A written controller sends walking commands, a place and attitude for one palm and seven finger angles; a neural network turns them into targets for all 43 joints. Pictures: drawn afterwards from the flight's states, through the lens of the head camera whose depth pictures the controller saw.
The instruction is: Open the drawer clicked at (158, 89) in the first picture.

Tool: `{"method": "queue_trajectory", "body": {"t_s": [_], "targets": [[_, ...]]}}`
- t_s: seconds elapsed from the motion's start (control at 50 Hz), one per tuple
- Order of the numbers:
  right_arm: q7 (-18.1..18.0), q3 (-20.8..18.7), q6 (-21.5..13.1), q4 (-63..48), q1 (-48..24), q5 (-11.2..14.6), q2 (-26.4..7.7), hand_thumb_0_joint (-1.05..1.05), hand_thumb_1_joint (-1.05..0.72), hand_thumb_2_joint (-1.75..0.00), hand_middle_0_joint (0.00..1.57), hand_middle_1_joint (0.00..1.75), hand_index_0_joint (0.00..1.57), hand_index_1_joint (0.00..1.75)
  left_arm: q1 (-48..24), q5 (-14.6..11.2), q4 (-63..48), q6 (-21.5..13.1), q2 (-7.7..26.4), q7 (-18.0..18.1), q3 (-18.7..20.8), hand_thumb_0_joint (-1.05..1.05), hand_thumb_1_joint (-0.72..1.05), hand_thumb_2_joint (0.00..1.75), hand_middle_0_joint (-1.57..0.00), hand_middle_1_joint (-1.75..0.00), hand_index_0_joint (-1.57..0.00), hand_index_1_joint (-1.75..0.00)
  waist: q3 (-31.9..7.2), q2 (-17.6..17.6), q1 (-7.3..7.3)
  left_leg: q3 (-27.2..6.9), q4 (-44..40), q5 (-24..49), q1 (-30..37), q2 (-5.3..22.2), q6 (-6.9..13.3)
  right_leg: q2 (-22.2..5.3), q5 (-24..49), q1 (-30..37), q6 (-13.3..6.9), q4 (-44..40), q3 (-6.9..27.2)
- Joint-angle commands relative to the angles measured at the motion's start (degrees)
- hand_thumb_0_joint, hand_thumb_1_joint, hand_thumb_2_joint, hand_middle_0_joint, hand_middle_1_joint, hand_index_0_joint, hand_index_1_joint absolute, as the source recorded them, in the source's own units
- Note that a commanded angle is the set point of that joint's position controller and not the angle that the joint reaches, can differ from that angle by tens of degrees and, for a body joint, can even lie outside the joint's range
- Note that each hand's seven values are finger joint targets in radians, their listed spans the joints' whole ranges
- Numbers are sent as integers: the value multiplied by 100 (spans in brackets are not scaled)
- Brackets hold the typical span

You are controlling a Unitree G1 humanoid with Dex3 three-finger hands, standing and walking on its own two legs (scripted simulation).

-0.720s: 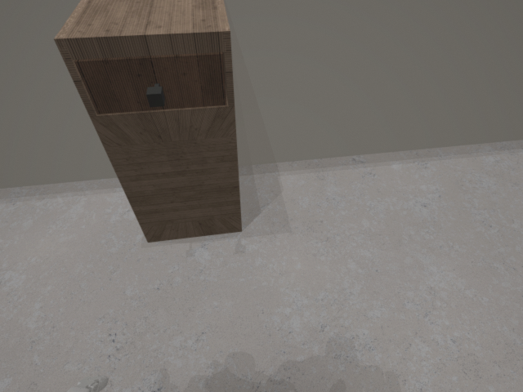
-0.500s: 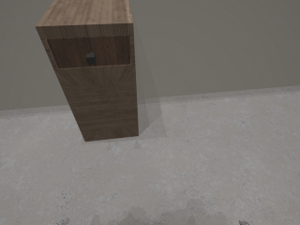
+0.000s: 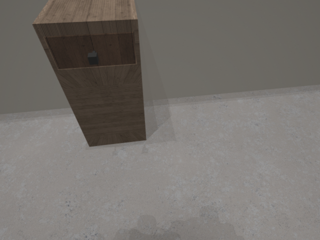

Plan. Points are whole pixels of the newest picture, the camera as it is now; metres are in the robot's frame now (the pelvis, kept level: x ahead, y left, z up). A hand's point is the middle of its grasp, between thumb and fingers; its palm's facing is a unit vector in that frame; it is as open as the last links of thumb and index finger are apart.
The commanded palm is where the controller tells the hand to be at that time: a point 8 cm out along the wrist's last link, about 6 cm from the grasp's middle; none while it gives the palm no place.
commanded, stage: stand and wait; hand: left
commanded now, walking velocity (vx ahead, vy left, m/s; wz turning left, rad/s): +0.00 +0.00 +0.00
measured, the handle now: (93, 56) +0.86 +0.36 +0.00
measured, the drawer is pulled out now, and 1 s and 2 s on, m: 0.00 0.00 0.00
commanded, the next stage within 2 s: look at it before walking up in 0.10 s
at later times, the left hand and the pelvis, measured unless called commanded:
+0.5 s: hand out of the picture +0.08 +0.24 -0.15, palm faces -0.04 -0.94 -0.33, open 7.4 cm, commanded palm none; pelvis +0.00 +0.00 +0.00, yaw +0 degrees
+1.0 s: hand out of the picture +0.08 +0.24 -0.16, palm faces -0.01 -0.94 -0.33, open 7.4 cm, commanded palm none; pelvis +0.00 +0.00 +0.00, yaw +1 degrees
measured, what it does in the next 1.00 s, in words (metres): stands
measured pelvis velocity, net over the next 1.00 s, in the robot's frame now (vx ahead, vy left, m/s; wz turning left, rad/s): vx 0.00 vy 0.00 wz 0.02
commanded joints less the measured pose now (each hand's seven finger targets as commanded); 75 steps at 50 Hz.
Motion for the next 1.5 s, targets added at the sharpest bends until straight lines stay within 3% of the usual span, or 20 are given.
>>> {"method": "queue_trajectory", "body": {"t_s": [0.0,0.6,0.74,0.84,1.0,1.06,1.3,1.36,1.4,1.44,1.46,1.48], "targets": [[-69,-194,-173,-394,-333,1,-1133,0,-90,-90,20,30,20,30,-311,-16,-386,-146,1172,95,221,0,90,90,-20,-30,-20,-30,-345,-88,39,-562,-431,543,0,660,165,-582,437,11,-215,-471,549],[-78,-178,-187,-339,-356,8,-1131,0,-90,-90,20,30,20,30,-330,-6,-356,-167,1186,94,240,0,90,90,-20,-30,-20,-30,-384,-63,41,-559,-501,856,125,688,134,-582,798,125,-210,-546,542],[-83,-171,-194,-332,-363,12,-1169,0,-90,-90,20,30,20,30,-304,-17,-339,-178,1201,92,233,0,90,90,-20,-30,-20,-30,-544,-63,35,-546,-473,1068,266,709,129,-600,1039,218,-215,-526,512],[-78,-174,-181,-348,-383,8,-1175,0,-90,-90,20,30,20,30,-322,-15,-344,-160,1205,94,244,0,90,90,-20,-30,-20,-30,-379,16,47,-577,-497,1049,131,693,129,-601,940,195,-195,-502,453],[-47,-76,-2,-421,-85,-9,-518,0,-90,-90,20,30,20,30,60,-16,-375,24,629,169,171,0,90,90,-20,-30,-20,-30,-383,-22,83,-639,-63,1200,-293,619,80,-694,874,101,-57,-93,250],[-35,-91,49,-472,36,-12,-449,0,-90,-90,20,30,20,30,106,-6,-456,64,589,191,188,0,90,90,-20,-30,-20,-30,-366,-67,75,-706,76,1119,-527,592,82,-708,737,69,-58,34,224],[-34,-232,129,-740,383,-28,-107,0,-90,-90,20,30,20,30,310,19,-753,109,408,234,327,0,90,90,-20,-30,-20,-30,-409,-336,33,-779,832,506,-1032,319,127,-1054,-173,-377,-285,155,223],[-29,-264,152,-789,494,-41,-68,0,-90,-90,20,30,20,30,271,34,-836,131,300,234,342,0,90,90,-20,-30,-20,-30,-254,-180,-9,-1004,727,138,-1198,374,195,-925,-772,-634,-234,263,73],[-28,-274,147,-826,538,-65,-101,0,-90,-90,20,30,20,30,281,35,-870,148,200,233,357,0,90,90,-20,-30,-20,-30,-150,156,-19,-1378,355,-222,-1446,503,285,-716,-1101,-654,-134,517,-111],[-41,-275,107,-836,597,-97,-218,0,-90,-90,20,30,20,30,480,31,-793,139,-20,217,348,0,90,90,-20,-30,-20,-30,-278,858,11,-2204,-505,-1115,-1606,813,481,-230,-1225,-377,18,1157,-378],[-61,-301,82,-850,608,-89,-316,0,-90,-90,20,30,20,30,650,59,-734,120,-103,194,334,0,90,90,-20,-30,-20,-30,-380,1111,61,-2661,-862,-1806,-1536,984,674,-28,-1348,-348,47,1556,-419],[-84,-323,66,-866,637,-86,-343,0,-90,-90,20,30,20,30,771,81,-687,106,-178,168,314,0,90,90,-20,-30,-20,-30,-458,1184,45,-2897,-1099,-2397,-1442,1069,824,53,-1499,-427,40,1878,-350]]}}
